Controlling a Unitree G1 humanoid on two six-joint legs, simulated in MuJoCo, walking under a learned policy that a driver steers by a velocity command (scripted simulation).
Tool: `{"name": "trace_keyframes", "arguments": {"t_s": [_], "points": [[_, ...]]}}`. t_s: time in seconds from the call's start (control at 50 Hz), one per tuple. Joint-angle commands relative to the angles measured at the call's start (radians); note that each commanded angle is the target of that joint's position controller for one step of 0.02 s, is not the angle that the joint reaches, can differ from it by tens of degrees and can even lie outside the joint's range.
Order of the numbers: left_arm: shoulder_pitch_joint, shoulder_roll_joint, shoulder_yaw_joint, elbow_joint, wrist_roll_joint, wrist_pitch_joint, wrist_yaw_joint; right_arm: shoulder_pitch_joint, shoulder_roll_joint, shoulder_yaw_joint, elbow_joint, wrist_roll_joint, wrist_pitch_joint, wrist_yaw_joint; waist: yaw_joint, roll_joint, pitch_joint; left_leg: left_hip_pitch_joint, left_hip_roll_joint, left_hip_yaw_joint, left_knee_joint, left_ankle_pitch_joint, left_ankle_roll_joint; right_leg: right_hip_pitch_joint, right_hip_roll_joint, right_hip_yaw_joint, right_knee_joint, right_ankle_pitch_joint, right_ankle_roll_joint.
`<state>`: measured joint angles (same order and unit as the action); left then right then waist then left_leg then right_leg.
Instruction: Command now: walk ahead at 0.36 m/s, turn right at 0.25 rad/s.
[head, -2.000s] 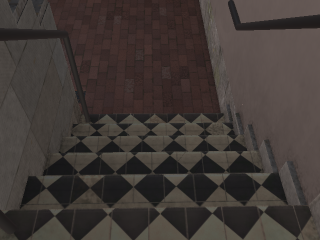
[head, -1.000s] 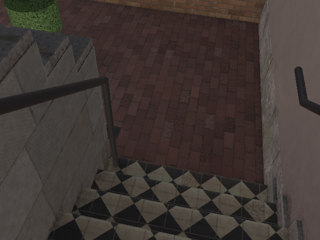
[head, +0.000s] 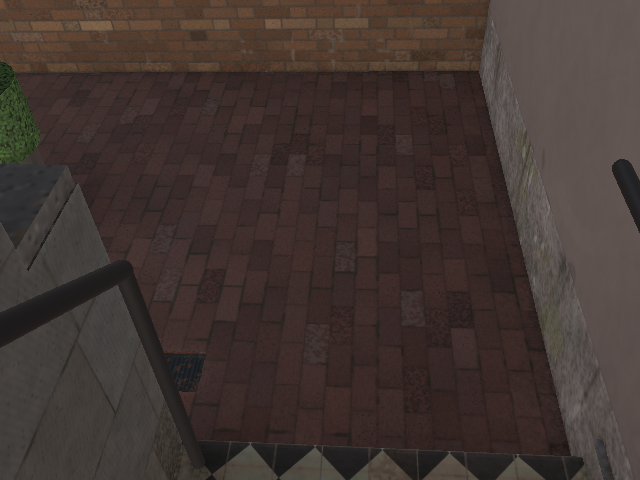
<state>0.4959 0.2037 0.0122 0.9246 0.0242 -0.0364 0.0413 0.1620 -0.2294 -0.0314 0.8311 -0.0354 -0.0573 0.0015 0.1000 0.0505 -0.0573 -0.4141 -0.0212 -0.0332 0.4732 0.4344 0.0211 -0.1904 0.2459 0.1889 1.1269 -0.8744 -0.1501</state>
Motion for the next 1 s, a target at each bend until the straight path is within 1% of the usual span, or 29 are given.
{"name": "trace_keyframes", "arguments": {"t_s": [0.02,0.04,0.06,0.08,0.12,0.16,0.18,0.2,0.24,0.28,0.38,0.4,0.42,0.46,0.52,0.58,0.64,0.66,0.68,0.7,0.72,0.74,0.76,0.78,0.8,0.84,0.9,0.94,1.0], "points": [[-0.022,0.096,0.006,0.025,0.004,0.034,0.015,0.276,-0.032,-0.021,0.053,0.004,-0.028,-0.011,-0.104,-0.168,0.069,0.374,0.019,0.072,-0.087,0.151,0.031,-0.212,-0.180,0.169,0.223,1.185,-0.040],[-0.090,0.128,0.021,0.000,-0.009,0.025,-0.005,0.560,-0.116,-0.047,0.132,0.015,-0.018,-0.013,-0.267,-0.059,0.012,0.666,0.125,-0.040,-0.155,0.197,0.096,-0.458,-0.113,0.069,0.610,0.912,0.025],[0.105,0.092,0.039,-0.024,-0.084,0.006,-0.009,0.538,-0.170,-0.045,0.116,0.023,-0.008,0.013,-0.136,0.194,-0.123,0.985,0.433,-0.231,0.167,0.914,0.201,-0.730,0.005,-0.077,0.972,-0.066,0.106],[0.106,0.113,0.021,-0.014,-0.052,0.004,0.013,0.523,-0.117,-0.028,0.085,0.036,-0.011,0.045,-0.149,0.114,-0.136,1.006,0.469,-0.276,0.229,0.827,0.251,-0.904,-0.101,-0.071,0.889,-0.047,0.085],[-0.098,0.110,0.021,-0.030,0.018,0.016,0.019,0.498,-0.105,-0.013,0.094,0.053,-0.017,0.036,-0.182,-0.037,0.015,0.655,0.405,-0.233,0.086,0.402,0.286,-0.937,-0.127,-0.064,0.847,0.125,0.081],[-0.177,0.083,0.021,-0.050,0.043,0.050,0.008,0.419,-0.165,-0.027,0.117,0.018,-0.020,0.003,-0.108,0.085,0.078,0.339,0.411,-0.345,0.060,-0.020,0.351,-0.924,-0.173,-0.018,0.644,0.403,0.104],[-0.260,0.090,0.020,-0.080,0.022,0.069,-0.007,0.280,-0.079,0.013,0.077,0.030,-0.017,-0.016,-0.042,-0.038,0.168,0.026,0.318,-0.231,-0.021,-0.087,0.285,-0.737,-0.182,-0.001,0.294,0.643,0.151],[-0.204,0.063,0.022,-0.026,0.017,0.078,-0.015,0.255,-0.034,0.038,0.076,0.024,-0.020,-0.016,-0.023,-0.059,0.145,-0.143,0.260,-0.137,-0.027,0.050,0.245,-0.467,-0.177,-0.058,0.112,0.781,0.157],[0.003,0.013,0.015,0.112,0.018,0.095,-0.029,0.224,-0.066,0.040,0.074,0.037,-0.035,-0.009,0.042,0.087,-0.002,-0.216,0.212,-0.034,0.036,0.157,0.160,-0.100,-0.195,-0.159,0.070,1.022,0.127],[-0.153,0.076,0.034,0.065,0.024,0.087,-0.029,0.327,-0.046,0.034,0.122,0.071,-0.038,-0.007,-0.037,0.117,0.081,-0.041,0.152,-0.071,0.124,-0.164,0.148,-0.321,-0.226,-0.105,-0.041,1.212,0.088],[-0.487,0.075,0.035,-0.036,0.011,0.017,-0.024,0.526,-0.065,0.035,0.179,0.005,-0.015,-0.048,-0.207,0.044,0.139,0.312,0.225,-0.313,0.266,-0.377,0.238,-0.690,-0.271,-0.019,-0.275,0.937,0.137],[-0.494,0.080,0.038,-0.042,-0.001,0.005,-0.025,0.503,-0.073,0.035,0.180,-0.002,-0.018,-0.050,-0.206,0.060,0.159,0.270,0.234,-0.335,0.277,-0.412,0.242,-0.661,-0.273,-0.011,-0.323,0.898,0.145],[-0.473,0.053,0.028,-0.038,-0.009,0.003,-0.037,0.444,-0.049,0.038,0.162,0.004,-0.009,-0.060,-0.185,-0.078,0.162,0.128,0.192,-0.260,0.328,-0.612,0.216,-0.506,-0.271,-0.030,-0.519,1.229,0.161],[-0.461,0.029,0.021,-0.034,-0.038,0.002,-0.054,0.388,-0.021,0.050,0.149,0.018,0.000,-0.052,-0.184,-0.084,0.210,-0.062,0.129,-0.186,0.300,-0.756,0.164,-0.279,-0.265,-0.099,-0.690,1.307,0.163],[-0.476,0.068,0.039,-0.044,-0.033,0.007,-0.070,0.437,-0.065,0.039,0.170,0.008,0.011,-0.044,-0.246,-0.073,0.262,0.046,0.082,-0.144,0.332,-0.632,0.137,-0.271,-0.235,-0.136,-0.820,1.190,0.162],[-0.420,0.008,0.030,-0.048,-0.029,0.003,-0.068,0.468,-0.075,0.015,0.218,-0.002,0.039,-0.050,-0.260,-0.015,0.184,0.062,0.107,-0.097,0.442,-0.619,0.149,-0.125,-0.265,-0.185,-0.867,1.352,0.138],[-0.150,0.035,0.051,0.045,-0.025,0.011,-0.052,0.423,-0.078,-0.002,0.200,0.009,0.055,-0.049,-0.151,-0.029,0.105,-0.013,0.072,-0.048,0.673,-0.678,0.141,0.175,-0.303,-0.226,-0.994,1.428,0.134],[-0.006,0.086,0.067,0.098,-0.013,0.021,-0.060,0.373,-0.088,-0.008,0.201,0.016,0.058,-0.040,-0.084,0.037,0.015,-0.095,0.056,-0.047,0.796,-0.660,0.135,0.359,-0.321,-0.209,-0.834,1.406,0.130],[0.096,0.136,0.076,0.105,0.002,0.020,-0.063,0.363,-0.060,-0.014,0.170,0.022,0.059,-0.041,-0.004,-0.091,0.017,-0.194,-0.053,0.026,1.085,-1.063,0.115,0.452,-0.427,-0.138,-0.955,1.656,0.107],[0.135,0.171,0.062,0.123,0.010,0.025,-0.085,0.467,0.010,-0.018,0.179,0.061,0.070,-0.053,-0.058,-0.224,-0.113,-0.431,-0.122,0.062,1.463,-1.539,0.061,0.717,-0.563,-0.085,-0.541,2.129,0.065],[0.083,0.158,0.051,0.111,-0.025,0.027,-0.093,0.475,-0.003,-0.007,0.144,0.074,0.077,-0.064,-0.079,-0.239,-0.171,-0.560,-0.077,0.020,1.558,-1.538,0.060,0.705,-0.638,-0.036,-0.467,2.147,-0.008],[0.006,0.123,0.036,0.070,-0.052,0.027,-0.084,0.410,-0.027,-0.007,0.135,0.054,0.089,-0.065,-0.087,-0.168,-0.148,-0.558,-0.040,-0.009,1.537,-1.353,0.054,0.521,-0.615,-0.029,-0.546,1.706,-0.067],[-0.047,0.110,0.026,0.045,-0.036,0.028,-0.077,0.321,-0.034,-0.009,0.126,0.025,0.099,-0.062,-0.073,-0.143,-0.082,-0.541,-0.058,0.006,1.608,-1.222,0.057,0.317,-0.575,-0.030,-0.634,1.442,-0.102],[-0.116,0.165,0.030,0.031,-0.022,0.026,-0.037,0.287,-0.003,0.006,0.078,0.019,0.116,-0.057,-0.091,-0.260,-0.112,-0.521,-0.039,-0.028,1.585,-1.088,0.024,0.159,-0.701,0.182,-0.798,0.966,-0.227],[-0.122,0.125,0.013,0.028,-0.009,0.023,-0.025,0.209,-0.036,0.003,0.062,-0.001,0.134,-0.062,-0.099,-0.188,-0.018,-0.514,-0.023,-0.053,1.566,-1.017,0.000,0.010,-0.702,0.194,-0.851,0.880,-0.260],[-0.146,0.084,-0.017,0.022,0.008,0.016,-0.026,0.137,-0.044,-0.001,0.035,-0.003,0.141,-0.058,-0.127,-0.077,0.064,-0.530,-0.063,-0.103,1.460,-0.831,-0.023,-0.155,-0.538,0.059,-0.768,0.831,-0.165],[-0.082,0.097,-0.039,0.028,-0.011,0.001,-0.009,0.122,0.009,0.014,0.013,-0.006,0.147,-0.053,-0.124,-0.146,0.020,-0.581,-0.114,-0.084,1.565,-0.796,-0.071,-0.189,-0.492,0.088,-0.745,0.765,-0.141],[-0.101,0.078,-0.066,0.005,-0.023,0.003,0.009,0.008,0.032,0.030,-0.054,0.008,0.164,-0.044,-0.122,-0.133,0.085,-0.604,-0.115,-0.093,1.447,-0.688,-0.113,-0.282,-0.486,0.102,-0.765,0.569,-0.134],[-0.057,0.099,-0.075,-0.020,-0.022,0.002,0.019,-0.024,0.017,0.031,-0.082,0.003,0.179,-0.038,-0.093,-0.138,0.058,-0.614,-0.110,-0.110,1.404,-0.681,-0.151,-0.221,-0.490,0.153,-0.781,0.458,-0.131]]}}
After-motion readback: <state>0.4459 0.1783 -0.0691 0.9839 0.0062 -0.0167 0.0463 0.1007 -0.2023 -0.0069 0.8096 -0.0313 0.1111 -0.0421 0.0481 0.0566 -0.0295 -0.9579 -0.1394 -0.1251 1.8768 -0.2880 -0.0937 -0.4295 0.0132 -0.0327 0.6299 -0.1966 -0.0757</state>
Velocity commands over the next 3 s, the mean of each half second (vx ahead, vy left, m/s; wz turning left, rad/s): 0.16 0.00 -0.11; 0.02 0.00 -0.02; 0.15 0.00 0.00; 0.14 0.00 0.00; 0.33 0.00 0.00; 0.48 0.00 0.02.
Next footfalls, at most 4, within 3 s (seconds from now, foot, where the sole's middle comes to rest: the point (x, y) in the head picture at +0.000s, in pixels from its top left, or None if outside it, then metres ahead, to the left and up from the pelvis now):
0.04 left None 0.11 0.10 -0.85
0.44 right None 0.29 -0.15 -0.91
0.68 right None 0.36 -0.14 -1.03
1.32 left None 0.33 0.09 -1.03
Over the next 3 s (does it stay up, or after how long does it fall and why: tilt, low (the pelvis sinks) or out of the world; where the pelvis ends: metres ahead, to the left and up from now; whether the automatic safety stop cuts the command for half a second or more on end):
stays up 0.57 -0.11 -0.45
